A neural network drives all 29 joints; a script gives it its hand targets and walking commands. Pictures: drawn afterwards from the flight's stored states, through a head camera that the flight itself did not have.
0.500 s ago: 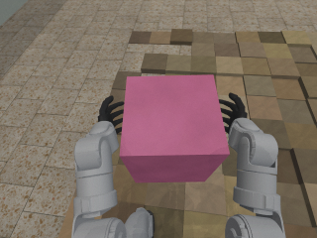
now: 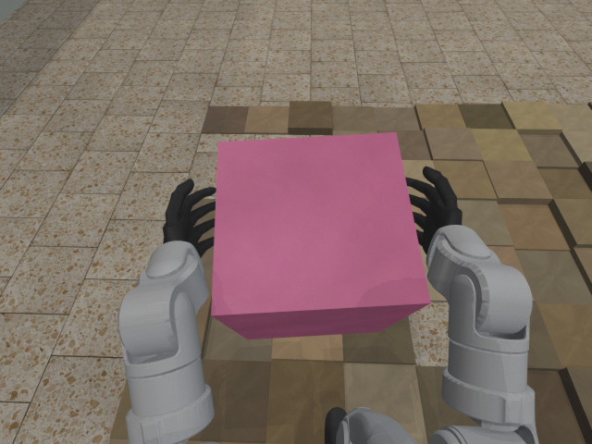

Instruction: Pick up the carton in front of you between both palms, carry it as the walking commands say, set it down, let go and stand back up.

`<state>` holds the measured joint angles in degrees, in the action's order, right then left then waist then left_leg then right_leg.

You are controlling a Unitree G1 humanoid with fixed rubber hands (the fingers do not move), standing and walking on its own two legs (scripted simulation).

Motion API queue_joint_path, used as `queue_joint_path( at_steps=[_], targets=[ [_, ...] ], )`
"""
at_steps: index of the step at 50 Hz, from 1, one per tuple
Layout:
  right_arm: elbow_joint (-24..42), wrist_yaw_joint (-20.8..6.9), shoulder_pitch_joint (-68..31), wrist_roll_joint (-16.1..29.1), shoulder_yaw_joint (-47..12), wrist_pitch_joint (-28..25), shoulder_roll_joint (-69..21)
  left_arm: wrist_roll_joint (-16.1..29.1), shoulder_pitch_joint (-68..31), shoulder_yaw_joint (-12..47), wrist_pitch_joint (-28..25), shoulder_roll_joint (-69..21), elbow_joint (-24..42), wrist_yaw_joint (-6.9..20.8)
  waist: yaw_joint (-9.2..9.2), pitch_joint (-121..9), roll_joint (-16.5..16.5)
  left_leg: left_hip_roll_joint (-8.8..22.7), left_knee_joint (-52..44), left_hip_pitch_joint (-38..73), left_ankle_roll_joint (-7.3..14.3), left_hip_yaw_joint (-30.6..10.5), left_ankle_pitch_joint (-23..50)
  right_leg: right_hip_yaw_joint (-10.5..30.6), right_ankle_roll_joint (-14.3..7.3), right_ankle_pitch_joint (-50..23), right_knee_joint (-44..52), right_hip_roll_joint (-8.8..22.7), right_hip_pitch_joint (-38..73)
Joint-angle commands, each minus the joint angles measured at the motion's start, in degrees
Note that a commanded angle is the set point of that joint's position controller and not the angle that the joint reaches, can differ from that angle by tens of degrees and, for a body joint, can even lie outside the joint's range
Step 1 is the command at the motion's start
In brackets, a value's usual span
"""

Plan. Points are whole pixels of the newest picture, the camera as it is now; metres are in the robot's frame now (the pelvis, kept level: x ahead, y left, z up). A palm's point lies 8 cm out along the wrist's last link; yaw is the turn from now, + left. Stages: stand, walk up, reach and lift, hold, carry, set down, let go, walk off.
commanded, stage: carry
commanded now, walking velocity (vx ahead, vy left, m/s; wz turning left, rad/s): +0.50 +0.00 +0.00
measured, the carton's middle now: (310, 251) +0.35 -0.01 +0.05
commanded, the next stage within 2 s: none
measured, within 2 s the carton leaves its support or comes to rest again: neither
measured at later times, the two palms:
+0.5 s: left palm (190, 103) +0.65 +0.18 +0.09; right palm (356, 93) +0.65 -0.12 +0.09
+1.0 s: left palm (194, 22) +0.92 +0.20 +0.10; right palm (327, 8) +0.95 -0.10 +0.11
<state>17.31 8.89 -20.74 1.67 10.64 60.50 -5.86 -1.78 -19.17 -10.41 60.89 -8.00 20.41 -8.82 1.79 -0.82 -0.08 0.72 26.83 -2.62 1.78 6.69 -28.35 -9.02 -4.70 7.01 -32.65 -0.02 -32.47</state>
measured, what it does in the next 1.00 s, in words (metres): walks ahead: left foot, then right foot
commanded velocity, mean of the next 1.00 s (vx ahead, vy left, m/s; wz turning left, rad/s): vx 0.50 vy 0.00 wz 0.00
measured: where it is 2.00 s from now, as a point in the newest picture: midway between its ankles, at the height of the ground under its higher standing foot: (259, 164)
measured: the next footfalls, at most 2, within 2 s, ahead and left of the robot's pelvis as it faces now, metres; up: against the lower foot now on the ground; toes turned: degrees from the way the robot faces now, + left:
left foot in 0.42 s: +0.42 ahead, +0.11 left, +0.01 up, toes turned +1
right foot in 0.82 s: +0.63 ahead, -0.07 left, +0.01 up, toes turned -6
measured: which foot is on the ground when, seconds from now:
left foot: down 0.00-0.04, up 0.06-0.40, down 0.42-0.82, up 0.84-1.00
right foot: down 0.00-0.46, up 0.48-0.80, down 0.82-1.00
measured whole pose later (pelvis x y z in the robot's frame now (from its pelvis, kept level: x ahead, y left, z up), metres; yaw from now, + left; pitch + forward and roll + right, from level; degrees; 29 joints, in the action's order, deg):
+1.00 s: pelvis +0.62 +0.04 +0.02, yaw -1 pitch +5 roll -1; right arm 2.1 7.9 -23.7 -2.2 14.2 62.0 -6.6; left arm -4.2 -20.6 -12.1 62.1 -8.3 5.5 -9.2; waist -4.2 -4.9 0.6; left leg 1.3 49.7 -29.9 -0.4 0.7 -22.8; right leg -5.5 -1.6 17.2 -28.5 0.2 -16.4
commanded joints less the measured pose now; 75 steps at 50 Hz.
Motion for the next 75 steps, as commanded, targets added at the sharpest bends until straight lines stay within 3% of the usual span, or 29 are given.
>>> queue_joint_path(
  at_steps=[1, 2, 4, 9, 16, 19, 20, 21, 22, 25, 30, 34, 36, 37, 38, 39, 41, 43, 44, 50, 53, 54, 55, 56, 58, 60, 62, 68, 75],
  targets=[
    [0.8, 0.8, -31.7, 9.0, -30.4, 3.6, -29.1, 13.9, -33.9, 33.0, 2.8, -28.4, -1.2, -1.2, -5.74, -29.2, 10.6, -1.7, 53.8, -39.9, 1.9, -8.9, -4.0, 37.6, -13.1, -15.4, 7.9, 19.6, 47.6],
    [-1.3, 1.1, -32.7, 8.6, -29.3, 4.2, -30.4, 14.4, -34.8, 32.6, 3.2, -30.0, -3.1, -0.9, -6.32, -25.5, 4.9, -0.3, 51.6, -39.5, 1.8, -9.2, 0.7, 36.5, -11.3, -16.5, 9.9, 17.6, 42.8],
    [-1.5, 1.1, -35.9, 8.5, -27.8, 4.0, -33.8, 17.5, -41.5, 34.9, 3.5, -35.1, -0.6, 0.4, -5.55, -23.3, 4.0, 1.9, 43.6, -36.4, 1.2, -9.2, 3.2, 31.4, -10.2, -8.9, 11.1, 16.9, 34.1],
    [-5.6, 1.1, -37.7, 4.2, -26.6, 3.7, -38.8, 20.8, -47.0, 35.5, 3.3, -41.8, -4.6, 3.2, -6.14, -22.7, 6.1, 0.9, 23.2, -33.2, -0.3, -4.2, 8.7, 20.9, -8.3, -11.6, 12.5, 12.3, 31.2],
    [-7.8, -1.7, -36.1, 3.7, -30.8, 1.9, -44.5, 15.8, -40.3, 34.4, 1.3, -46.7, -12.5, 4.3, -6.56, -20.6, 8.2, -2.1, 0.8, -24.7, -0.4, 0.9, 28.2, 12.2, -4.2, -20.6, 9.7, 10.1, 34.2],
    [-8.3, -2.7, -35.4, 5.1, -32.1, 1.0, -45.4, 13.8, -40.3, 35.3, 0.5, -46.7, -11.5, 3.9, -2.14, -25.8, 3.4, -1.7, -5.4, -4.8, 1.8, 2.0, 31.3, 5.5, -0.1, -23.4, -8.0, 6.3, 28.9],
    [-7.8, -2.8, -35.4, 5.4, -32.2, 0.6, -44.5, 13.4, -40.7, 35.4, 0.3, -45.8, -10.8, 3.5, 0.35, -28.8, -2.7, 7.7, -2.9, 8.7, 4.7, -7.9, 33.7, 3.9, 2.6, -9.8, -18.4, 4.3, 16.2],
    [-7.6, -2.6, -35.6, 5.4, -32.0, 0.1, -43.2, 13.2, -40.6, 35.8, 0.3, -46.3, -9.8, 3.3, 0.16, -32.8, -15.8, 20.7, -0.7, 20.7, 11.1, -30.1, 43.0, 5.1, 4.4, 20.1, -31.0, -2.5, 0.3],
    [-7.5, -2.5, -34.7, 6.4, -33.2, -0.3, -44.6, 13.1, -40.0, 36.1, 0.1, -46.2, -9.7, 2.9, 1.53, -33.9, -16.7, 21.3, -1.4, 27.0, 15.4, -33.7, 43.0, 7.1, 3.6, 25.6, -39.7, -4.1, -10.5],
    [0.5, -3.0, -38.1, 11.6, -37.7, -2.8, -50.0, 12.9, -38.8, 35.0, -2.2, -48.0, -5.1, 2.3, 4.11, -31.6, -3.3, 16.4, 0.3, 25.8, 9.8, -23.4, 47.9, 9.0, 3.6, 20.1, -30.9, 1.0, -14.4],
    [7.8, -3.4, -39.8, 16.2, -41.5, -4.2, -45.8, 10.5, -33.6, 33.8, -4.3, -42.1, -1.5, 0.6, 3.85, -29.5, -7.3, 14.0, -4.1, 15.8, 10.8, -21.0, 39.3, 6.6, 3.9, 16.7, -14.5, -0.6, -5.3],
    [5.8, -3.7, -36.1, 16.5, -42.1, -2.6, -41.7, 7.4, -30.5, 33.3, -3.1, -36.3, -1.1, 0.0, 3.30, -26.1, -7.7, 11.8, -2.9, 9.2, 7.4, -14.6, 45.7, 1.3, 3.7, 5.6, -0.8, -2.9, 4.8],
    [2.0, -4.0, -34.6, 15.7, -41.6, -1.3, -41.0, 5.8, -27.9, 32.2, -2.1, -34.8, -3.5, 0.0, -0.53, -26.9, -5.3, 8.4, 4.8, -0.3, 3.4, -8.2, 52.3, 0.3, 1.4, -4.1, 6.0, -3.1, 21.8],
    [-0.2, -4.0, -34.1, 14.9, -40.7, -0.6, -40.5, 5.1, -25.7, 31.4, -1.4, -34.1, -5.6, 0.1, -4.16, -27.9, -3.7, 6.6, 11.9, -11.6, 0.9, -6.2, 51.1, 4.4, -1.9, -4.7, 4.9, 0.5, 34.7],
    [-1.3, -4.0, -34.4, 14.3, -40.0, 0.1, -40.2, 4.3, -24.2, 30.0, -0.8, -32.8, -7.3, 0.0, -6.91, -29.6, 6.0, 2.6, 23.3, -24.4, -1.5, -4.1, 38.8, 17.5, -7.0, -11.7, 4.8, 9.7, 45.7],
    [-2.7, -3.9, -34.1, 13.3, -38.9, 0.8, -40.5, 4.2, -24.2, 29.6, -0.2, -32.9, -9.0, 0.2, -8.44, -29.0, 15.9, -4.5, 37.3, -38.7, -2.3, -5.7, 0.8, 30.4, -13.6, -23.5, 6.7, 18.2, 54.4],
    [-8.7, -3.4, -32.9, 11.1, -35.7, 1.5, -40.0, 5.3, -26.3, 30.0, 0.6, -34.4, -10.8, 0.7, -6.57, -26.6, 7.9, -0.9, 43.6, -44.3, -0.6, -9.8, -2.6, 31.4, -13.8, -21.1, 7.1, 20.0, 50.9],
    [-10.5, -3.1, -33.1, 9.5, -32.9, 1.1, -42.8, 8.0, -32.2, 32.6, 0.4, -38.4, -9.4, 1.6, -5.97, -22.8, 5.4, 3.1, 32.1, -41.3, -1.3, -11.5, 1.5, 27.9, -10.1, -11.1, 8.9, 18.5, 42.3],
    [-10.8, -3.1, -33.4, 8.2, -31.6, 0.7, -44.0, 9.9, -35.7, 34.8, 0.1, -41.8, -8.6, 2.4, -5.96, -21.0, 3.9, 2.2, 25.0, -38.6, -1.6, -8.8, 1.1, 25.1, -9.1, -9.2, 10.3, 16.9, 38.2],
    [-9.0, -1.6, -33.7, 2.3, -27.8, -1.8, -45.1, 19.0, -45.9, 41.1, -2.5, -48.3, -5.5, 4.3, -6.02, -20.1, 7.5, -0.5, 5.2, -24.1, -1.4, -2.6, 19.7, 17.2, -4.6, -5.9, 11.0, 13.7, 28.3],
    [-7.2, -0.5, -32.1, 2.3, -27.3, -2.2, -42.0, 20.5, -47.7, 41.9, -2.7, -46.6, -3.7, 3.7, -2.47, -23.3, 4.3, -3.4, -1.9, -5.3, -0.5, 2.3, 26.2, 7.7, 0.1, -6.1, 0.5, 9.4, 20.4],
    [-7.3, 0.0, -31.0, 2.1, -27.2, -2.1, -40.3, 20.2, -46.6, 41.1, -2.4, -45.3, -4.5, 3.3, -0.88, -26.1, 0.9, -0.8, -0.9, 2.7, 1.4, 0.5, 24.7, 3.8, 2.0, -6.0, -7.7, 7.1, 16.6],
    [-7.8, 0.4, -29.9, 1.6, -26.9, -1.8, -37.5, 19.2, -44.6, 39.9, -1.9, -43.4, -5.6, 2.8, 0.72, -28.4, -7.8, 9.0, -2.2, 10.8, 4.6, -13.0, 23.6, 1.3, 4.5, 4.2, -18.3, 3.6, 7.3],
    [-8.1, 0.8, -29.3, 1.3, -26.6, -1.5, -35.7, 18.2, -42.1, 38.6, -1.3, -42.1, -7.7, 2.3, 0.98, -30.0, -16.5, 16.9, -4.7, 17.9, 8.4, -30.5, 26.9, 4.3, 5.9, 23.3, -28.3, -2.2, -3.2],
    [-5.3, 0.5, -30.6, 3.4, -29.1, -0.8, -36.0, 15.6, -36.3, 35.2, -0.3, -41.4, -12.0, 1.4, 1.42, -30.7, -10.2, 20.2, -3.0, 20.1, 10.0, -34.6, 30.5, 9.9, 5.0, 23.8, -35.3, 0.4, -10.3],
    [-2.6, -1.0, -34.9, 7.4, -32.9, -0.8, -40.7, 13.0, -34.1, 33.2, 0.1, -44.5, -13.2, 1.3, 1.50, -28.6, -4.7, 18.6, -5.2, 12.4, 9.8, -29.5, 30.1, 10.1, 4.4, 18.5, -33.3, 3.6, -7.9],
    [1.4, -2.7, -40.8, 11.0, -35.6, -1.6, -44.3, 11.8, -34.1, 32.5, -0.3, -47.6, -13.4, 1.6, 0.19, -26.7, -4.5, 15.1, -6.6, 8.7, 7.2, -24.5, 35.0, 9.5, 5.0, 14.1, -29.5, 4.6, -6.5],
    [2.8, -4.8, -40.7, 15.2, -39.2, -3.2, -47.0, 7.4, -33.7, 33.0, -2.8, -45.4, -9.3, 0.2, 1.87, -26.8, -6.2, 12.6, -4.0, 20.4, 4.0, -17.8, 58.3, 6.3, 4.6, 5.7, -26.2, 1.9, -15.8],
    [6.8, -4.2, -41.8, 17.5, -40.5, -2.9, -41.5, 8.5, -36.2, 35.0, -2.6, -38.8, -1.3, -0.6, 2.67, -23.3, -5.5, 11.4, -2.8, 21.9, 6.3, -15.9, 60.4, 4.7, 2.5, 1.5, -23.6, 1.3, -20.7]
  ],
)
